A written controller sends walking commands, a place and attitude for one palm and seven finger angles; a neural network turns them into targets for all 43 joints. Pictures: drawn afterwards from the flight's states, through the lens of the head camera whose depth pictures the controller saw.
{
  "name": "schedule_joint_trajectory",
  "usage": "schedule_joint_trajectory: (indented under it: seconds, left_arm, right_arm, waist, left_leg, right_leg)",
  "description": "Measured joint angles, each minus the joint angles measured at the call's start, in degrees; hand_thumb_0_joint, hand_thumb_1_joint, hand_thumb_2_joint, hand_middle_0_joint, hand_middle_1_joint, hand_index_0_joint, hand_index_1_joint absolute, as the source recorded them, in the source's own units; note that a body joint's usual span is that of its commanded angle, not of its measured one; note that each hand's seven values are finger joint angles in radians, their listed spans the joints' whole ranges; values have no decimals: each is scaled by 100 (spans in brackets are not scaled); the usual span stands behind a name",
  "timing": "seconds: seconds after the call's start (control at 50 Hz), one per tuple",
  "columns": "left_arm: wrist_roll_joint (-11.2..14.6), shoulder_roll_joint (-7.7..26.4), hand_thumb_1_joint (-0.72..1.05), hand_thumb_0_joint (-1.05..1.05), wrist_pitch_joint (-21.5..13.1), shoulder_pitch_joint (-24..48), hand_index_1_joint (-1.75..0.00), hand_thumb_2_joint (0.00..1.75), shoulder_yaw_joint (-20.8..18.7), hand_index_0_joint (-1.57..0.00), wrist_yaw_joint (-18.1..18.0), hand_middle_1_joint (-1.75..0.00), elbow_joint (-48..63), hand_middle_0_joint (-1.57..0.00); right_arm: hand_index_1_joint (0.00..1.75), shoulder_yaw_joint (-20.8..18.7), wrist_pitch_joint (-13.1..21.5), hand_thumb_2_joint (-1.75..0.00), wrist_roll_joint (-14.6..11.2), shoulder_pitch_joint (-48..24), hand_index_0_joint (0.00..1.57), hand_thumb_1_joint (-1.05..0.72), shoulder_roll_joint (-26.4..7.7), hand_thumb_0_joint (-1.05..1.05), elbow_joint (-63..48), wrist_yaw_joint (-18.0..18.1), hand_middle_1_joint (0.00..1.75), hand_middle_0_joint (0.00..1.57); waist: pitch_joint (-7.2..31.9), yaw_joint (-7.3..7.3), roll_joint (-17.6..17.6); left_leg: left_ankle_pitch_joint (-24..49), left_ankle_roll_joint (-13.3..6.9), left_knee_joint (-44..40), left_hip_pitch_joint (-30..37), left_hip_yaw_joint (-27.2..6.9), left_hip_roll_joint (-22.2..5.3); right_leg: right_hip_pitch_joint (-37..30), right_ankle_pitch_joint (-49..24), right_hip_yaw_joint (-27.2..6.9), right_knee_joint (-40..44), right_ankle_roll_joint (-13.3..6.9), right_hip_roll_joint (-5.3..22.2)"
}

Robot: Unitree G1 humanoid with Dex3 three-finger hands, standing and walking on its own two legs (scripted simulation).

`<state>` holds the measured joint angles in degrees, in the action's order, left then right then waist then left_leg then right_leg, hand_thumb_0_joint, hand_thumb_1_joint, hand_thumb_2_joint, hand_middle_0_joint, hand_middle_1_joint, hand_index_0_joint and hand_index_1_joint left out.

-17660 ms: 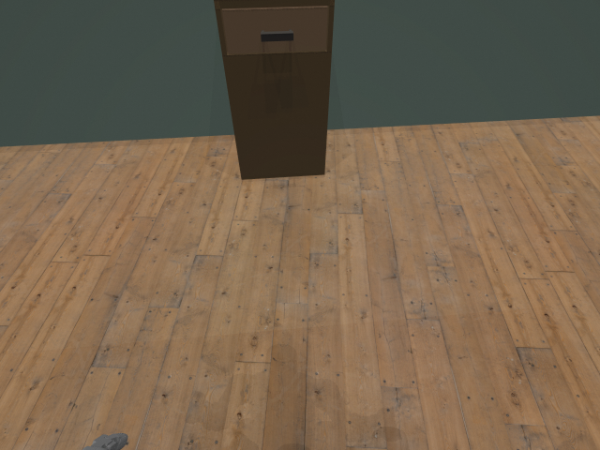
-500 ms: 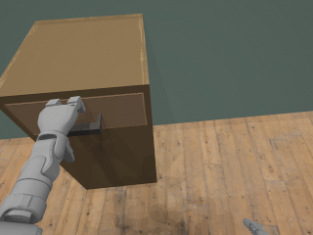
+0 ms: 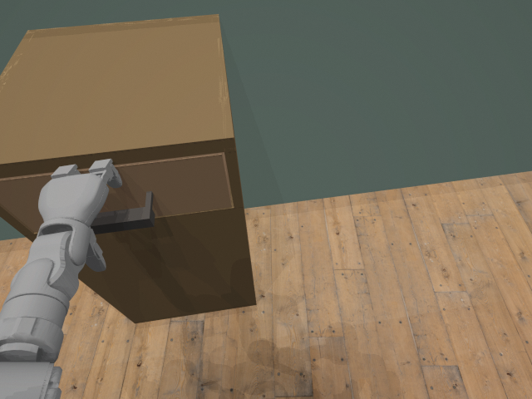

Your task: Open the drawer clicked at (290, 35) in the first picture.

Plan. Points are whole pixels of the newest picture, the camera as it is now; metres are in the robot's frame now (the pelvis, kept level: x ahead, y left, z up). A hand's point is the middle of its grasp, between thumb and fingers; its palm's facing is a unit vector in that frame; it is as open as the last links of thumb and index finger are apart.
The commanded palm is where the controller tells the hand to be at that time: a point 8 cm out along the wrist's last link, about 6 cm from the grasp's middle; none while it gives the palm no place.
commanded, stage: move the hooked fingers above the handle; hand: left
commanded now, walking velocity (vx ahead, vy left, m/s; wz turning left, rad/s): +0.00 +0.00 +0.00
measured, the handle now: (118, 210) +0.43 +0.29 -0.02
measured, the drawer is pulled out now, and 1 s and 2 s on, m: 0.00 0.00 0.00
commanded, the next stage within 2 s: none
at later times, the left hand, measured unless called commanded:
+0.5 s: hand (87, 217) +0.38 +0.29 +0.05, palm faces -0.01 -0.03 -1.00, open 13.8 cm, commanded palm +0.35 +0.29 +0.11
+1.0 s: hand (85, 223) +0.37 +0.30 +0.05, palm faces -0.06 -0.02 -1.00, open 13.8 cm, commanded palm +0.35 +0.28 +0.11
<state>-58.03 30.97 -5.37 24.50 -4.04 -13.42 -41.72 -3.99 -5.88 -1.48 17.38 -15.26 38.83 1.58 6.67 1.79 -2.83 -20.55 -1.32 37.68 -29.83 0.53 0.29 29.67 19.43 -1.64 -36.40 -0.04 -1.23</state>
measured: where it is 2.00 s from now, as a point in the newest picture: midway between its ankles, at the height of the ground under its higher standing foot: outside the picture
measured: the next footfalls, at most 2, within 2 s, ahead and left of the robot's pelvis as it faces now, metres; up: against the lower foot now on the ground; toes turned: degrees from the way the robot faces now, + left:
none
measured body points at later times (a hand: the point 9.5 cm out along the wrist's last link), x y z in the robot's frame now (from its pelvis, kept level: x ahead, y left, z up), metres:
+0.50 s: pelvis -0.01 +0.01 +0.00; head +0.04 -0.01 +0.45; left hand +0.37 +0.29 +0.10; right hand +0.10 -0.26 -0.12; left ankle -0.03 +0.11 -0.72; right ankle -0.02 -0.12 -0.72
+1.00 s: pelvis +0.00 +0.00 +0.00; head +0.04 -0.02 +0.45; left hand +0.37 +0.29 +0.10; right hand +0.09 -0.26 -0.13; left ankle -0.03 +0.11 -0.72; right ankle -0.02 -0.12 -0.72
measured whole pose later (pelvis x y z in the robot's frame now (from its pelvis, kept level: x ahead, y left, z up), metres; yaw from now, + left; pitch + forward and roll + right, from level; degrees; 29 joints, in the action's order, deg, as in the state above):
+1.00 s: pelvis +0.00 +0.00 +0.00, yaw +0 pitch +11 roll +0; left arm -56.7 29.7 0.6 22.8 -0.6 -11.1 -38.1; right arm -3.2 -5.5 -1.7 16.3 -14.9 37.9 2.0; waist 6.4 0.4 -3.3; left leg -19.7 -1.3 36.1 -27.1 0.4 0.7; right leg 27.0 18.9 -1.5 -35.3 0.0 -0.8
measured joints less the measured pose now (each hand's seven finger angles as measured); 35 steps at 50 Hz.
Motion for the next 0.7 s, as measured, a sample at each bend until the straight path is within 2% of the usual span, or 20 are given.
schedule_joint_trajectory:
  seconds: [0.18, 0.38, 0.46, 0.56, 0.7]
  left_arm:
    - [106, -77, -49, 0, 114, -107, -120, 30, 169, -32, 80, -120, 167, -32]
    - [-29, -156, -49, 0, 34, -58, -120, 30, 218, -32, -14, -120, 311, -32]
    - [-3, -144, -49, 0, 181, 23, -120, 30, 247, -32, -63, -120, 239, -32]
    - [39, -137, -49, 0, 393, 61, -120, 30, 358, -32, 103, -120, 144, -32]
    - [38, -321, -49, 0, 196, -28, -120, 30, 539, -32, 171, -120, 491, -32]
  right_arm:
    - [30, 26, 11, -90, -31, -91, 21, -91, 10, 1, -39, -3, 30, 20]
    - [30, 53, 71, -90, 2, -229, 21, -91, 68, 1, -130, 14, 30, 20]
    - [30, 73, 73, -90, -12, -240, 21, -91, 74, 1, -106, 0, 30, 20]
    - [30, 100, 45, -90, -22, -192, 21, -91, 65, 1, -124, -3, 30, 20]
    - [30, 58, 39, -90, 23, -114, 21, -91, 66, 1, -93, 16, 30, 20]
  waist:
    - [41, -46, -15]
    - [-7, -89, 25]
    - [5, -97, 13]
    - [3, -100, -6]
    - [-13, -114, -11]
  left_leg:
    - [25, -16, -48, 122, -9, 17]
    - [41, -31, -6, 99, -30, 50]
    - [36, -36, 0, 108, -28, 60]
    - [53, -45, -35, 134, -21, 71]
    - [43, -48, -29, 158, -33, 86]
  right_leg:
    - [-136, -27, 9, 64, 15, 18]
    - [-128, -31, 31, 26, 31, 51]
    - [-136, -24, 30, 18, 39, 60]
    - [-158, -35, 23, 44, 46, 72]
    - [-186, -16, 36, 33, 51, 87]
